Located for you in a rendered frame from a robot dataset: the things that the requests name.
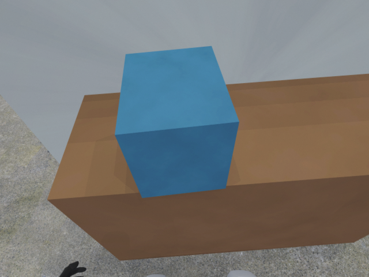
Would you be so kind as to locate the carton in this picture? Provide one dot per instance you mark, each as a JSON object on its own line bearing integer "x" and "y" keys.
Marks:
{"x": 176, "y": 123}

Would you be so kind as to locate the left robot hand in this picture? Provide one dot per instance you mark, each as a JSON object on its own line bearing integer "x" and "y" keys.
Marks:
{"x": 72, "y": 269}

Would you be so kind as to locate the pedestal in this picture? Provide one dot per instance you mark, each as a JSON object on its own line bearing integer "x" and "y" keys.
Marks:
{"x": 299, "y": 176}

